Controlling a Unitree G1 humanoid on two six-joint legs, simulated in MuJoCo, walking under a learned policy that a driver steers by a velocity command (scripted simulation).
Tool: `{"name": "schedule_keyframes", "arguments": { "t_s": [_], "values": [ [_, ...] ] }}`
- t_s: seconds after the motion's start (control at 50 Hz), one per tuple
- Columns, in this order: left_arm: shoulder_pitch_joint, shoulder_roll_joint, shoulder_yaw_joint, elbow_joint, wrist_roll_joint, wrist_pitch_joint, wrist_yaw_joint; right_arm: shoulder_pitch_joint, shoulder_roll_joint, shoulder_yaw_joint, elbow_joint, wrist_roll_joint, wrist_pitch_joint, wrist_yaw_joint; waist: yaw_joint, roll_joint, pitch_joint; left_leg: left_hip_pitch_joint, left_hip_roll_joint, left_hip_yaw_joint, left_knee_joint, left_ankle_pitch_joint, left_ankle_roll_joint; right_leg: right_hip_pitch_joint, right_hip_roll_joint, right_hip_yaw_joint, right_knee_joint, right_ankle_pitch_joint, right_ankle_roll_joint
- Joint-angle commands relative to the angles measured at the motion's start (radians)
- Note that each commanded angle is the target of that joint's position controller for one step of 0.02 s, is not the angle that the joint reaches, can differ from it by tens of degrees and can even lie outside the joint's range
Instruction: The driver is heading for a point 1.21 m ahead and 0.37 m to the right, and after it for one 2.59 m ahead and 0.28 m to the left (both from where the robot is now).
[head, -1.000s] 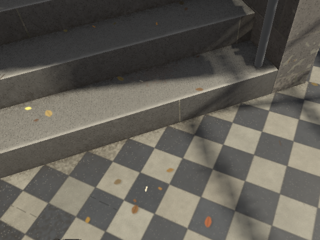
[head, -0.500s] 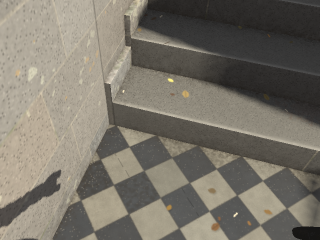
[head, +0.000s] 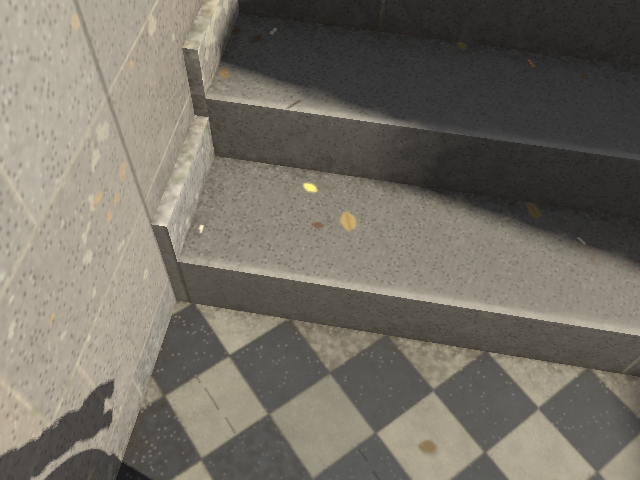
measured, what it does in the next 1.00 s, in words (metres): walks ahead, turning right: left foot, then right foot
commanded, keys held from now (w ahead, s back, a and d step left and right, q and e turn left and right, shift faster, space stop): s+e+shift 0.06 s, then w+e+shift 0.30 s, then e+shift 0.28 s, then shift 0.10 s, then q+shift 0.26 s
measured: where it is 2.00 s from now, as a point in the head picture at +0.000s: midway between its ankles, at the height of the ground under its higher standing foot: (394, 466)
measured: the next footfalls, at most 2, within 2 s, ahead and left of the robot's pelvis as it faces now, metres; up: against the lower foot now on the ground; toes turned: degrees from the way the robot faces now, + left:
left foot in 0.36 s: +0.17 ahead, +0.16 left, +0.00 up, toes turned -27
right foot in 0.78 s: +0.23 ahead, -0.20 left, +0.00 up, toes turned -44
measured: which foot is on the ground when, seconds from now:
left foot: up 0.00-0.34, down 0.36-0.78, up 0.80-1.00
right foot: down 0.00-0.34, up 0.36-0.76, down 0.78-1.00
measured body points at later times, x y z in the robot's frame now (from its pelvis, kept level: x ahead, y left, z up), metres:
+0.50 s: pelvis +0.13 +0.05 +0.03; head +0.14 +0.07 +0.48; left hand +0.42 +0.23 -0.05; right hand +0.06 -0.27 -0.05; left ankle +0.14 +0.18 -0.71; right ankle +0.12 -0.08 -0.62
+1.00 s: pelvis +0.23 -0.08 +0.02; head +0.25 -0.11 +0.47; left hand +0.49 +0.00 -0.09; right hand +0.12 -0.30 -0.12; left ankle +0.32 +0.03 -0.65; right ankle +0.20 -0.17 -0.71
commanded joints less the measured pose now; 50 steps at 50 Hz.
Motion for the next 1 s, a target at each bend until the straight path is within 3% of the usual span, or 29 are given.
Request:
{"name": "schedule_keyframes", "arguments": {
  "t_s": [0.02, 0.06, 0.08, 0.1, 0.12, 0.14, 0.2, 0.24, 0.32, 0.34, 0.36, 0.38, 0.4, 0.42, 0.44, 0.5, 0.54, 0.58, 0.68, 0.74, 0.76, 0.78, 0.8, 0.82, 0.84, 0.88, 0.9, 0.94, 1.0],
  "values": [
    [0.116, 0.077, 0.015, -0.029, -0.030, 0.013, 0.014, 0.147, -0.125, -0.033, -0.060, -0.008, 0.089, -0.018, -0.071, 0.128, -0.175, -0.041, 0.040, -0.006, -0.156, 0.046, 0.010, 0.196, -0.337, 0.428, -0.148, 0.627, -0.103],
    [0.097, 0.131, 0.024, -0.010, -0.003, 0.007, -0.003, 0.119, -0.112, -0.026, -0.068, 0.015, 0.125, -0.029, -0.074, 0.064, -0.199, 0.008, 0.024, 0.000, -0.272, 0.069, 0.005, 0.184, -0.295, 0.402, -0.119, 0.776, 0.006],
    [0.079, 0.147, 0.033, -0.004, -0.011, 0.012, -0.002, 0.134, -0.107, -0.025, -0.070, 0.015, 0.121, -0.018, -0.089, 0.003, -0.230, 0.015, 0.024, -0.004, -0.368, 0.123, 0.003, 0.192, -0.251, 0.398, -0.151, 0.513, 0.064],
    [-0.066, 0.200, 0.062, -0.071, -0.079, 0.020, 0.024, 0.103, -0.106, -0.048, -0.077, 0.017, 0.080, -0.018, -0.119, -0.020, -0.279, -0.026, -0.008, -0.067, -0.326, 0.135, -0.020, 0.159, -0.214, 0.486, -0.207, -0.002, 0.043],
    [0.028, 0.162, 0.042, -0.024, -0.015, 0.036, 0.014, 0.092, -0.108, -0.032, -0.065, -0.004, 0.101, -0.005, -0.078, -0.091, -0.294, 0.031, 0.036, -0.031, -0.460, 0.166, -0.006, 0.172, -0.179, 0.476, -0.281, -0.452, 0.074],
    [0.017, 0.172, 0.047, -0.029, -0.013, 0.046, 0.008, 0.082, -0.117, -0.040, -0.069, -0.008, 0.107, 0.006, -0.076, -0.176, -0.259, 0.036, 0.008, 0.000, -0.511, 0.159, -0.015, 0.145, -0.153, 0.500, -0.345, -0.663, 0.077],
    [0.016, 0.165, 0.047, -0.036, -0.004, 0.043, -0.005, 0.022, -0.132, -0.044, -0.025, 0.005, 0.062, 0.011, -0.008, -0.216, -0.229, 0.029, 0.009, -0.002, -0.648, 0.151, -0.045, 0.236, -0.175, 0.541, -0.312, -0.666, 0.002],
    [0.048, 0.164, 0.052, -0.029, 0.008, 0.025, -0.012, -0.083, -0.106, -0.039, -0.041, 0.010, 0.019, 0.010, 0.029, -0.129, -0.220, 0.060, 0.001, -0.018, -0.759, 0.158, -0.043, 0.265, -0.193, 0.568, -0.268, -0.598, -0.029],
    [-0.069, 0.148, 0.062, -0.091, -0.024, 0.066, -0.028, 0.039, -0.140, -0.054, -0.005, 0.048, -0.006, 0.011, -0.074, -0.157, -0.155, 0.356, -0.008, -0.002, -1.024, 0.109, -0.022, 0.053, -0.129, 0.547, -0.236, -0.534, 0.034],
    [-0.118, 0.116, 0.055, -0.115, -0.029, 0.066, -0.037, 0.152, -0.158, -0.063, 0.030, 0.049, -0.018, 0.004, -0.145, -0.095, -0.129, 0.523, 0.025, 0.009, -1.202, 0.159, 0.003, -0.091, -0.061, 0.479, -0.149, -0.576, 0.098],
    [-0.066, 0.019, 0.037, -0.127, -0.046, 0.068, -0.029, 0.164, -0.256, -0.086, 0.040, 0.045, -0.028, -0.015, -0.124, 0.194, -0.114, 0.577, 0.272, -0.229, -1.321, -0.104, 0.044, -0.239, 0.030, 0.304, 0.206, -0.576, 0.145],
    [-0.022, 0.018, 0.020, -0.142, -0.027, 0.058, -0.018, 0.100, -0.328, -0.106, 0.015, 0.023, -0.044, -0.012, -0.078, 0.313, -0.086, 0.503, 0.492, -0.523, -1.404, -0.376, 0.100, -0.381, 0.014, 0.183, 0.411, -0.451, 0.120],
    [-0.095, 0.118, 0.034, -0.157, 0.028, 0.067, -0.030, 0.091, -0.240, -0.093, 0.030, 0.023, -0.055, -0.001, -0.071, 0.220, -0.066, 0.418, 0.507, -0.565, -1.370, -0.453, 0.189, -0.426, -0.120, 0.156, 0.525, -0.350, 0.094],
    [-0.049, 0.143, 0.046, -0.134, 0.037, 0.068, -0.046, 0.076, -0.180, -0.078, 0.035, 0.033, -0.061, 0.011, -0.045, 0.164, -0.069, 0.415, 0.448, -0.458, -1.374, -0.383, 0.188, -0.405, -0.127, 0.144, 0.566, -0.313, 0.086],
    [-0.015, 0.167, 0.060, -0.096, 0.043, 0.069, -0.061, 0.029, -0.173, -0.072, 0.025, 0.030, -0.055, 0.011, -0.028, 0.136, -0.053, 0.395, 0.386, -0.344, -1.390, -0.214, 0.179, -0.352, -0.128, 0.114, 0.610, -0.264, 0.106],
    [-0.055, 0.085, 0.032, -0.085, 0.046, 0.087, -0.062, 0.120, -0.172, -0.069, 0.063, 0.037, -0.049, 0.001, -0.066, 0.108, 0.010, 0.391, 0.322, -0.070, -1.339, 0.181, 0.130, -0.343, -0.172, 0.054, 0.726, -0.202, 0.136],
    [-0.081, 0.073, 0.029, -0.086, 0.041, 0.090, -0.063, 0.172, -0.143, -0.063, 0.066, 0.041, -0.041, 0.008, -0.083, 0.117, 0.004, 0.387, 0.300, 0.074, -1.258, 0.545, 0.118, -0.311, -0.182, 0.012, 0.732, -0.173, 0.164],
    [-0.135, 0.053, 0.024, -0.109, 0.025, 0.095, -0.064, 0.203, -0.144, -0.066, 0.063, 0.042, -0.035, 0.014, -0.095, 0.171, -0.014, 0.386, 0.300, 0.155, -1.188, 0.811, 0.124, -0.282, -0.192, -0.041, 0.675, -0.179, 0.183],
    [-0.265, -0.018, -0.008, -0.159, 0.021, 0.084, -0.074, 0.250, -0.164, -0.077, 0.076, 0.048, -0.022, 0.015, -0.152, 0.242, -0.004, 0.419, 0.302, 0.257, -1.137, 0.932, 0.135, -0.145, -0.182, -0.118, 0.324, -0.196, 0.146],
    [-0.138, 0.013, 0.001, -0.106, 0.012, 0.066, -0.051, 0.276, -0.162, -0.077, 0.106, 0.064, -0.018, 0.027, -0.087, 0.275, -0.151, 0.443, 0.286, 0.274, -0.910, 1.257, 0.133, 0.129, -0.089, -0.169, 0.160, -0.260, 0.084],
    [-0.022, 0.030, 0.007, -0.068, 0.021, 0.049, -0.047, 0.282, -0.144, -0.069, 0.113, 0.067, -0.023, 0.028, -0.015, 0.273, -0.234, 0.333, 0.284, 0.268, -0.755, 1.175, 0.118, 0.355, -0.102, -0.107, 0.064, -0.143, 0.056],
    [0.113, 0.058, 0.013, -0.018, 0.034, 0.032, -0.039, 0.244, -0.139, -0.070, 0.097, 0.073, -0.038, 0.036, 0.087, 0.149, -0.315, 0.117, 0.250, 0.262, -0.561, 0.797, 0.095, 0.632, -0.216, 0.033, -0.026, 0.046, 0.031],
    [0.144, 0.139, 0.009, -0.013, 0.033, 0.011, -0.030, 0.317, 0.043, -0.019, 0.031, 0.106, -0.049, 0.058, 0.017, -0.183, -0.525, -0.169, 0.126, 0.227, -0.198, -0.275, 0.056, 0.995, -0.679, 0.453, 0.103, 0.851, -0.106],
    [0.230, 0.112, 0.016, 0.003, 0.004, 0.018, -0.008, 0.294, -0.050, -0.038, 0.075, 0.118, -0.038, 0.049, 0.105, -0.064, -0.669, -0.038, 0.097, 0.043, -0.191, -0.152, 0.080, 0.856, -0.660, 0.389, 0.048, 0.933, -0.172],
    [0.155, 0.071, -0.001, 0.051, 0.008, 0.015, 0.003, 0.211, -0.049, -0.039, 0.072, 0.126, -0.036, 0.047, 0.072, -0.096, -0.507, -0.053, 0.118, 0.000, -0.235, -0.081, 0.090, 0.722, -0.592, 0.253, -0.008, 0.785, -0.152],
    [0.012, -0.037, -0.037, 0.067, 0.014, 0.016, 0.029, 0.196, -0.025, -0.029, 0.115, 0.075, -0.021, 0.033, -0.016, -0.075, -0.243, -0.043, 0.156, 0.012, -0.414, -0.024, 0.092, 0.458, -0.510, 0.122, -0.083, 0.605, -0.055],
    [-0.020, -0.031, -0.035, 0.072, 0.014, 0.021, 0.036, 0.246, -0.028, -0.036, 0.141, 0.047, -0.001, 0.031, -0.055, -0.100, -0.187, 0.016, 0.140, 0.056, -0.441, 0.003, 0.084, 0.348, -0.475, 0.049, -0.103, 0.601, -0.044],
    [-0.041, -0.019, -0.026, 0.077, 0.015, 0.022, 0.035, 0.289, -0.001, -0.040, 0.162, 0.045, 0.018, 0.037, -0.088, -0.089, -0.199, 0.057, 0.104, 0.104, -0.458, 0.051, 0.077, 0.280, -0.456, -0.035, -0.114, 0.566, -0.052],
    [-0.092, -0.033, -0.020, 0.072, 0.003, 0.030, 0.032, 0.253, 0.025, -0.037, 0.143, 0.051, 0.029, 0.049, -0.093, -0.129, -0.189, 0.063, 0.112, 0.113, -0.496, 0.122, 0.059, 0.181, -0.452, -0.085, -0.171, 0.161, -0.063]
  ]
}}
